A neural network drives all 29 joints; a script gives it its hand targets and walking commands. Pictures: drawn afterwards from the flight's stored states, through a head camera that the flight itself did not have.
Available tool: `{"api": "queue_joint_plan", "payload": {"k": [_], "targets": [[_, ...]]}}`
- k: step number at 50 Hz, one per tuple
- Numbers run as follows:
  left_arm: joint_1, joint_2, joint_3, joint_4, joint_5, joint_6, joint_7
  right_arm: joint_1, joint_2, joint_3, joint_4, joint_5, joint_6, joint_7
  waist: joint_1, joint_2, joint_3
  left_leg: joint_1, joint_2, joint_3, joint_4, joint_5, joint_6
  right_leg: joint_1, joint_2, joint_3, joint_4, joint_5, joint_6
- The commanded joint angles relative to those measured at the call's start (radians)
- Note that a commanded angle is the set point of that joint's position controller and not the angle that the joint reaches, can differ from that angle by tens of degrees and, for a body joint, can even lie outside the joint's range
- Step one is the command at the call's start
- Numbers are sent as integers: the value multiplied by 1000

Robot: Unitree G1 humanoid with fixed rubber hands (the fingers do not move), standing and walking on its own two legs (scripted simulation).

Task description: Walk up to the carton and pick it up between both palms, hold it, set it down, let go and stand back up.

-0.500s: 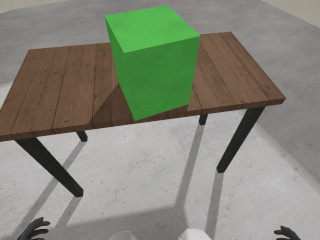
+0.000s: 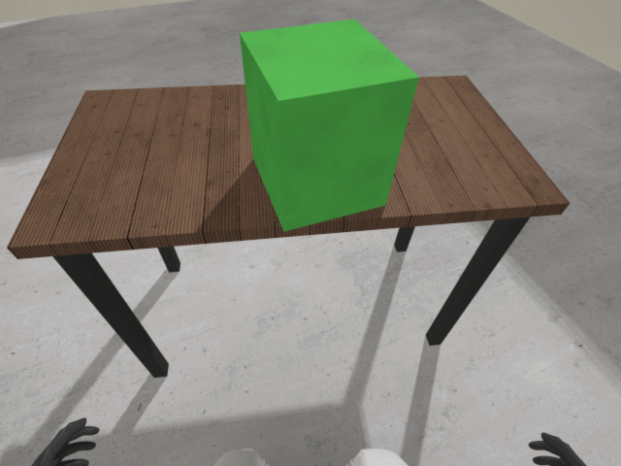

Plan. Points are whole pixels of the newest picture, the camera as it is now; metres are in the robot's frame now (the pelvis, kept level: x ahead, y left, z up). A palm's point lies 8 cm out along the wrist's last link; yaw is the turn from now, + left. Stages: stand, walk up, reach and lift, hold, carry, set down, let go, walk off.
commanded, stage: walk up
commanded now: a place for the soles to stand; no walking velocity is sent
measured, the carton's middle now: (318, 126) +0.61 -0.02 +0.10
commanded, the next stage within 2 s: none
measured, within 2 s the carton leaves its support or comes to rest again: neither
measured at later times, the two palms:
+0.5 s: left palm out of the picture +0.12 +0.33 -0.07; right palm out of the picture +0.11 -0.32 -0.06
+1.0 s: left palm out of the picture +0.11 +0.33 -0.06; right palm (565, 464) +0.13 -0.32 -0.06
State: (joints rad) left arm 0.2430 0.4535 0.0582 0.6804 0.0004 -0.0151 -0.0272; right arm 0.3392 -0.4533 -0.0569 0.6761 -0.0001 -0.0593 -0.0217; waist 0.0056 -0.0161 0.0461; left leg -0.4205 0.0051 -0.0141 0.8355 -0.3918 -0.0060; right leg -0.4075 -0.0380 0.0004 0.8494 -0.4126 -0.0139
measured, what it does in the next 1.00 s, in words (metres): stands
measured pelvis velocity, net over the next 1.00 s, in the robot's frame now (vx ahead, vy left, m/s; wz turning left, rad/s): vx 0.01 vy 0.00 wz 0.06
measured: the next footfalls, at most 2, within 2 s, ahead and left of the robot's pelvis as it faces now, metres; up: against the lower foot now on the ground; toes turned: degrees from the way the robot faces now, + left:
none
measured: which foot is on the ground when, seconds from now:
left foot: down 0.00-1.00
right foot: down 0.00-1.00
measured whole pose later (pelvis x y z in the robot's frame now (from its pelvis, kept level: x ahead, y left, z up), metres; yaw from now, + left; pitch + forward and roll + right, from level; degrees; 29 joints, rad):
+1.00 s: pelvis +0.01 +0.00 +0.00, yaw +3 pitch -2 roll -1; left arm 0.23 0.45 0.06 0.69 0.00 -0.01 -0.03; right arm 0.31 -0.44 -0.06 0.68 0.00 -0.06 -0.02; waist 0.01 0.00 0.05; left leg -0.42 -0.01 -0.07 0.83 -0.38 0.00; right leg -0.37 -0.02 -0.01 0.82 -0.42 -0.01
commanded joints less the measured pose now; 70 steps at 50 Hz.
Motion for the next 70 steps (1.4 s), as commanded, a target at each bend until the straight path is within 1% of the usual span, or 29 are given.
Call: {"api": "queue_joint_plan", "payload": {"k": [1, 2, 3, 7, 9, 11, 13, 16, 20, 22, 24, 27, 29, 32, 36, 38, 40, 42, 45, 47, 48, 50, 52, 54, 60, 62, 64, 66, 70], "targets": [[-133, 179, 44, -39, 26, -27, 20, 94, -208, -50, 42, -25, -43, -1, -49, -3, -68, 109, 58, -194, -249, 32, 102, -58, -114, 121, -135, -37, -85], [-114, 148, 41, -48, 18, -19, 16, 56, -250, -54, 18, -35, -50, -1, -18, 133, -65, 114, 169, -427, -343, 33, 166, -131, -19, 3, 7, -74, -26], [-85, 150, 40, -30, 12, -15, 19, 43, -284, -67, 6, -34, -50, -2, -16, 144, -64, 138, 239, -547, -370, 67, 233, -164, 4, 5, 20, -185, -3], [-18, 170, 58, 15, 25, -41, 26, -64, -197, -32, -11, -25, -34, -6, 58, 94, -90, -36, 135, -280, -209, 293, 145, 135, -18, 32, -199, 2, -46], [-36, 224, 67, -10, 34, -47, 22, -44, -156, -19, -7, -11, -29, -3, 35, -72, -80, -117, 13, -118, -63, 179, 69, 169, -164, 254, -328, -34, -134], [-78, 225, 68, -22, 24, -41, 21, -1, -173, -29, 2, -9, -28, -4, 1, -62, -82, -59, -4, -25, -37, 67, 56, 118, -229, 272, -317, 22, -188], [-123, 191, 52, -33, 21, -30, 20, 36, -183, -36, 12, -19, -37, -4, -25, -33, -85, 44, 23, -122, -164, 119, 91, 28, -154, 158, -223, 33, -116], [-85, 148, 48, -21, 14, -18, 19, 15, -267, -55, 3, -33, -42, -4, 7, 111, -67, 86, 213, -505, -326, 148, 223, -65, 13, 12, -22, -155, -19], [-39, 178, 51, -6, 25, -42, 23, -74, -187, -24, -7, -27, -32, -4, 48, 47, -85, -84, 86, -260, -196, 206, 117, 155, -63, 105, -242, -21, -72], [-54, 212, 62, -17, 30, -44, 23, -53, -161, -26, -14, -18, -26, -2, 24, -63, -92, -76, -7, -106, -77, 113, 65, 122, -169, 264, -335, -87, -151], [-103, 226, 63, -19, 27, -36, 20, -5, -176, -31, 14, -20, -27, 0, -9, -72, -69, -20, -9, -66, -90, 76, 75, 79, -196, 250, -311, -101, -153], [-133, 165, 40, -35, 16, -23, 19, 17, -224, -47, 13, -32, -42, -3, -16, 105, -79, 80, 115, -354, -282, 112, 150, -38, -43, 36, -64, -11, -48], [-88, 150, 43, -16, 13, -16, 21, 6, -265, -53, 6, -35, -40, -4, 5, 143, -64, 82, 203, -509, -337, 163, 218, -57, 8, 4, -40, -151, -20], [-45, 172, 51, 5, 21, -39, 23, -80, -196, -30, -9, -27, -33, -3, 50, 93, -91, -32, 122, -335, -234, 236, 143, 127, -30, 60, -216, -28, -52], [-76, 221, 60, -9, 20, -38, 23, -25, -168, -26, -3, -16, -28, -3, 7, -53, -105, -11, -9, -79, -71, 144, 62, 122, -199, 239, -285, 56, -168], [-108, 197, 49, -15, 22, -30, 22, -9, -178, -36, 4, -25, -35, -4, -5, -9, -119, 63, 29, -162, -157, 209, 93, 66, -136, 143, -200, 106, -115], [-119, 159, 44, -25, 12, -22, 19, -19, -232, -46, 1, -30, -43, -6, 3, 120, -88, 64, 137, -389, -279, 216, 164, -6, -17, 1, -29, 15, -39], [-82, 158, 44, -4, 13, -18, 21, -20, -251, -50, -2, -30, -39, -3, 12, 117, -79, 90, 183, -489, -314, 191, 208, -28, 12, 8, -59, -127, -23], [-32, 176, 51, 9, 29, -39, 24, -101, -171, -23, -24, -26, -28, -3, 54, 52, -102, -86, 89, -300, -215, 163, 122, 179, -53, 94, -240, -35, -68], [-41, 221, 57, 0, 27, -47, 24, -78, -156, -21, -12, -17, -23, -2, 31, -61, -82, -88, -24, -96, -29, 142, 49, 153, -201, 301, -359, -23, -166], [-68, 224, 55, -5, 25, -43, 23, -40, -170, -31, 5, -18, -23, -3, 8, -65, -91, -49, -17, -63, -35, 111, 54, 141, -227, 286, -331, 25, -190], [-108, 207, 48, -26, 19, -33, 27, 11, -175, -34, 19, -20, -33, -2, -13, -39, -111, 50, 14, -129, -154, 210, 76, 89, -160, 155, -196, 124, -130], [-128, 166, 42, -32, 12, -26, 21, -14, -223, -44, 5, -28, -42, -3, -3, 62, -112, 86, 114, -358, -246, 294, 154, 31, -34, 15, -59, 90, -37], [-93, 147, 42, -15, 12, -25, 24, -32, -231, -45, -3, -32, -40, -5, 20, 128, -115, 94, 155, -434, -265, 312, 202, 16, 0, 11, -71, -50, -25], [-67, 222, 56, -4, 25, -40, 22, -49, -173, -30, 6, -23, -23, 0, 12, -40, -95, -45, -22, -97, -67, 136, 64, 132, -188, 261, -320, -63, -162], [-105, 211, 49, -14, 21, -32, 25, -10, -175, -33, 6, -20, -30, 0, -6, -30, -100, 19, 8, -137, -133, 186, 80, 93, -167, 179, -242, 37, -133], [-123, 173, 42, -25, 16, -21, 21, -3, -210, -44, 7, -29, -39, -3, -9, 75, -114, 103, 111, -372, -275, 198, 157, 15, -37, 25, -55, 38, -46], [-84, 144, 40, -15, 7, -18, 23, -21, -258, -56, -1, -33, -38, -2, 12, 142, -85, 111, 181, -539, -328, 213, 218, -44, 13, 25, -47, -153, -25], [-45, 191, 52, 11, 28, -42, 25, -110, -162, -21, -18, -27, -27, -2, 51, 23, -82, -82, 49, -262, -183, 238, 100, 185, -83, 138, -274, 14, -81]]}}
